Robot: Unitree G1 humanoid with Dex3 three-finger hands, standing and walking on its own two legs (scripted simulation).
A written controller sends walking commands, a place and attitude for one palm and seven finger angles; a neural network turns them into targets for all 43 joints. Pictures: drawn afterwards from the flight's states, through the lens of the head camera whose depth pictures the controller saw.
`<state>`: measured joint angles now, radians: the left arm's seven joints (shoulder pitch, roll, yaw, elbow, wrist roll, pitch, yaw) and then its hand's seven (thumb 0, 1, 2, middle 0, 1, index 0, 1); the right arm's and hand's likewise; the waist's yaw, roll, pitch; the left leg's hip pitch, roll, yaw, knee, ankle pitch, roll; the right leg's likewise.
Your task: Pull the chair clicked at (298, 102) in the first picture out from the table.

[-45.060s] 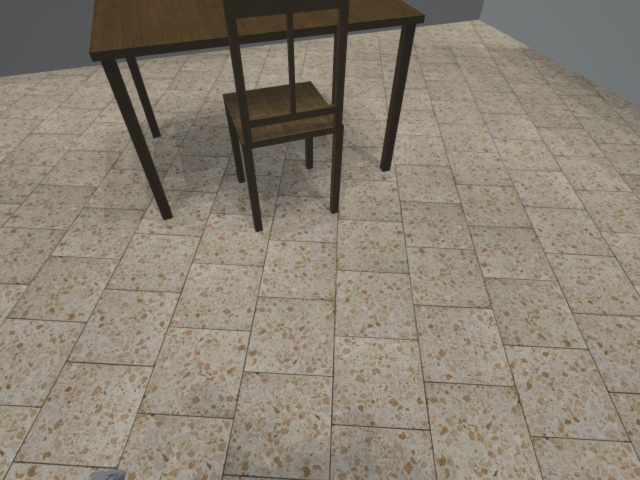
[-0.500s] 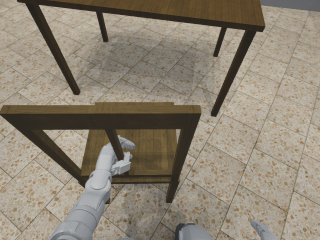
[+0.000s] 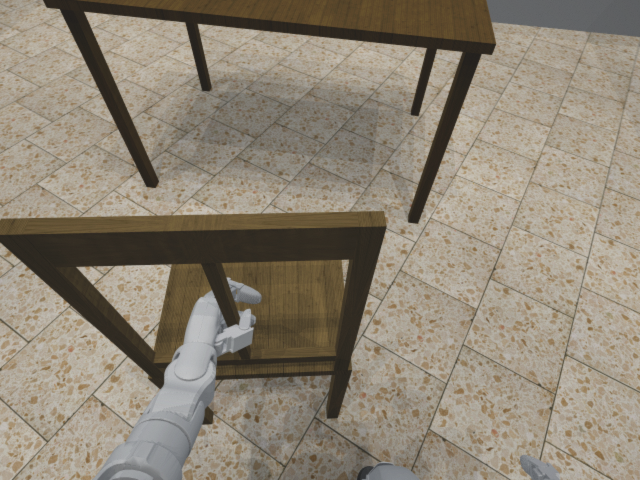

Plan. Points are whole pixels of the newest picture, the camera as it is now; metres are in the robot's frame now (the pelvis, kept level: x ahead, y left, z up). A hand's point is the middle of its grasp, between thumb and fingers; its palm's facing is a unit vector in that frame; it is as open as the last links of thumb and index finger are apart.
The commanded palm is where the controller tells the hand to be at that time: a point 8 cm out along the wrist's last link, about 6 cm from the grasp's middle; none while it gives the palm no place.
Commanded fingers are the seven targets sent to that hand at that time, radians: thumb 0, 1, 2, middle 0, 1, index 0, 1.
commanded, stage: stop walking, hand still on the chair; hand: left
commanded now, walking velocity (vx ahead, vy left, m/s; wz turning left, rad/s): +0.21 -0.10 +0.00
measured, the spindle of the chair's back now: (231, 316) +0.34 +0.13 -0.06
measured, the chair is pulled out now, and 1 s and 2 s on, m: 0.61 0.70 0.70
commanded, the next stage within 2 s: open the thumb and straighten the fingers in 0.86 s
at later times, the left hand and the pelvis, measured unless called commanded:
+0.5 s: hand (230, 390) +0.24 +0.12 -0.06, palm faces -0.02 -0.99 -0.17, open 4.9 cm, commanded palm +0.22 +0.17 -0.05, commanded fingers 0.00 0.90 0.90 -0.50 -1.45 -0.50 -1.45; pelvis -0.02 +0.00 +0.01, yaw -2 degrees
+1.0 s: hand (230, 388) +0.24 +0.12 -0.06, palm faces -0.04 -0.99 -0.16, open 4.9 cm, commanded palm +0.22 +0.17 -0.04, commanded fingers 0.00 0.54 0.73 -0.50 -1.45 -0.50 -1.45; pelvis -0.01 +0.00 +0.01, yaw -2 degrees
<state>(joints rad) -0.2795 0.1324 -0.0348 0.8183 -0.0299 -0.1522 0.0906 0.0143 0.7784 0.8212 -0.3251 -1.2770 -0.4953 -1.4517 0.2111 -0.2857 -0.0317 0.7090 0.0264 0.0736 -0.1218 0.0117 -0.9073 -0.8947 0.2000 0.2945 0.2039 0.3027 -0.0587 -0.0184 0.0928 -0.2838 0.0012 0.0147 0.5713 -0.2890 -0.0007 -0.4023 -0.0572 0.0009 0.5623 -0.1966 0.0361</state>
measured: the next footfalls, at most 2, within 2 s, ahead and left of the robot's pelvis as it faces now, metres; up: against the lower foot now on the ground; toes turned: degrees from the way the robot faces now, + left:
none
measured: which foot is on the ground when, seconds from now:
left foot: down 0.00-1.00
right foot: down 0.00-1.00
